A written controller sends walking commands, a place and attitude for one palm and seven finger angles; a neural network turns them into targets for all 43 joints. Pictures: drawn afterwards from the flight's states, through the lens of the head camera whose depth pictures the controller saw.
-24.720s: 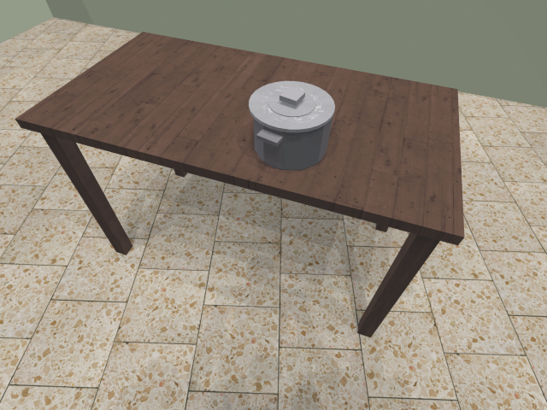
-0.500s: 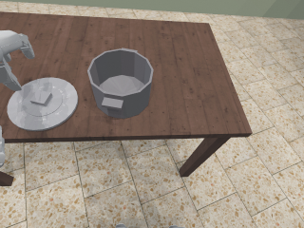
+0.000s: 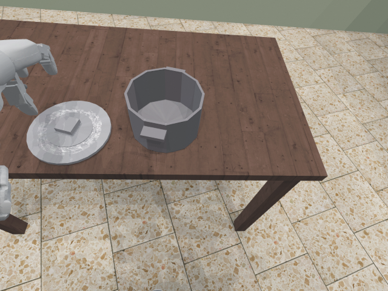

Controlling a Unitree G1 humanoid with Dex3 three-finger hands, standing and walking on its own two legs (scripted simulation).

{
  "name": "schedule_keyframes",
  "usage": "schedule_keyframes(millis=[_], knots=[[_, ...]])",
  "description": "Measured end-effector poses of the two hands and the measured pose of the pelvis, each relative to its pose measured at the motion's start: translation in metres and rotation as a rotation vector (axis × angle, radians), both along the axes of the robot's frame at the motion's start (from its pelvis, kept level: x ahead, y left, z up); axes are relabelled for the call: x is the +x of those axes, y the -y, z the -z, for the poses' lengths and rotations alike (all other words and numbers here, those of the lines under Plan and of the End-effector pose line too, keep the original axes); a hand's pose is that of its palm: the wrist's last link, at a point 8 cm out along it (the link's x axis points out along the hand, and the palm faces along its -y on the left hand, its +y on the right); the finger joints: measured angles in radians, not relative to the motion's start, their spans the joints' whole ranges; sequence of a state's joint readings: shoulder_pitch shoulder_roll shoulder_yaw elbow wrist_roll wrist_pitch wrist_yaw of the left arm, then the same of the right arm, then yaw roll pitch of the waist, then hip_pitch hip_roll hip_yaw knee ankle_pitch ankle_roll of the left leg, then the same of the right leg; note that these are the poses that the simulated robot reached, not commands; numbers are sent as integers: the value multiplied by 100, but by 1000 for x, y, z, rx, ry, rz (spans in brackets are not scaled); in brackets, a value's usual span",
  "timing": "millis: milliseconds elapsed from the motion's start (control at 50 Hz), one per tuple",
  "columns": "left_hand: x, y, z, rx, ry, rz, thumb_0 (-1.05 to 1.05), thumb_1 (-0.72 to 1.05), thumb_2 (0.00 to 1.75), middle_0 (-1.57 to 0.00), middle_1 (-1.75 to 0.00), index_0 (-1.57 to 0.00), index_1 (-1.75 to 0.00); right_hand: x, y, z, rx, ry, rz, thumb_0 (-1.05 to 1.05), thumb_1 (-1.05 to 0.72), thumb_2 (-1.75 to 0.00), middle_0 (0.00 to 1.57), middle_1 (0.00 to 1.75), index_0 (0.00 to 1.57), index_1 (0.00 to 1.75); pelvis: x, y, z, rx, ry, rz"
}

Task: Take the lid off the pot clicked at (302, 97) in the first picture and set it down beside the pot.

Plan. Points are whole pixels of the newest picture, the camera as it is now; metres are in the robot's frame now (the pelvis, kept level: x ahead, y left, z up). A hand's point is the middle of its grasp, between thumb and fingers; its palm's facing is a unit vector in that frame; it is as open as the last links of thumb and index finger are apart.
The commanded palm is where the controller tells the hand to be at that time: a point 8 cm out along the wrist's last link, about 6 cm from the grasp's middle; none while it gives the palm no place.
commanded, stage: draw the hand back to the body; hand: left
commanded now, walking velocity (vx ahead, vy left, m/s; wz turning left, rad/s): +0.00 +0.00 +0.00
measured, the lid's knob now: (67, 124) +0.51 +0.29 -0.02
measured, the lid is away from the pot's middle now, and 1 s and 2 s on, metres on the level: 0.24 0.24 0.24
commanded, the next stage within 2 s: none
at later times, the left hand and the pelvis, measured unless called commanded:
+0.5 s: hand (41, 92) +0.44 +0.25 +0.16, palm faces +0.14 -0.84 -0.52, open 11.0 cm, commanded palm +0.39 +0.29 +0.19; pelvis +0.00 +0.00 +0.02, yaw +1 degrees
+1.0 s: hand (42, 119) +0.36 +0.22 +0.18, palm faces +0.41 -0.87 -0.27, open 9.1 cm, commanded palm +0.31 +0.26 +0.19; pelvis +0.02 -0.06 +0.02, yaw +1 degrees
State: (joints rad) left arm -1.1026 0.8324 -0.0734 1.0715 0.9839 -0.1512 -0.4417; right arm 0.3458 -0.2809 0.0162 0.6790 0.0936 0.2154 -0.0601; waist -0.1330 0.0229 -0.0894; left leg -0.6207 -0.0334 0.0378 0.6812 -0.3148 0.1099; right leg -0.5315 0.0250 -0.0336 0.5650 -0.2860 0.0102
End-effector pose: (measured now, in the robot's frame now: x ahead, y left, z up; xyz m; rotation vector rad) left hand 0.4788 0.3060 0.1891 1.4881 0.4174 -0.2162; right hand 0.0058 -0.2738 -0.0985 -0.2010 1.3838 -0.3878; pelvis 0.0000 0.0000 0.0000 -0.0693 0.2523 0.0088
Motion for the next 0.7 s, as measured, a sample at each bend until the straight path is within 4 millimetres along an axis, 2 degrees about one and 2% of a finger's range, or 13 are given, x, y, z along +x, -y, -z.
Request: schedule_keyframes(millis=[160,340,420,500,580,700], knots=[[-18,-1,4,24,5,9,0,8,47,-31,-97,-31,-96,17,-9,3,53,43,-24,1,-90,-89,20,30,20,30,-1,-3,-4,6,28,-1],[-48,-5,9,0,18,19,0,8,47,-31,-97,-31,-96,60,-20,-2,90,146,-97,1,-90,-89,20,30,20,30,-4,-3,-8,14,72,-14],[-61,4,6,-564,323,-65,1,8,47,-31,-97,-31,-96,78,-27,-10,77,229,-174,1,-90,-89,20,30,20,30,-5,-2,-13,23,131,-21],[-70,11,7,-923,555,-178,0,8,47,-31,-97,-31,-96,95,-31,-19,70,298,-223,1,-90,-89,20,30,20,30,2,3,-17,31,162,-8],[-73,16,4,-1094,672,-263,0,10,49,-31,-95,-30,-94,110,-25,-30,61,376,-239,1,-90,-89,20,30,20,30,10,10,-19,34,186,-4],[-90,24,0,-1140,744,-293,1,18,53,-29,-88,-29,-87,125,-8,-32,67,449,-239,1,-90,-89,20,30,20,30,20,20,-21,39,209,13]])
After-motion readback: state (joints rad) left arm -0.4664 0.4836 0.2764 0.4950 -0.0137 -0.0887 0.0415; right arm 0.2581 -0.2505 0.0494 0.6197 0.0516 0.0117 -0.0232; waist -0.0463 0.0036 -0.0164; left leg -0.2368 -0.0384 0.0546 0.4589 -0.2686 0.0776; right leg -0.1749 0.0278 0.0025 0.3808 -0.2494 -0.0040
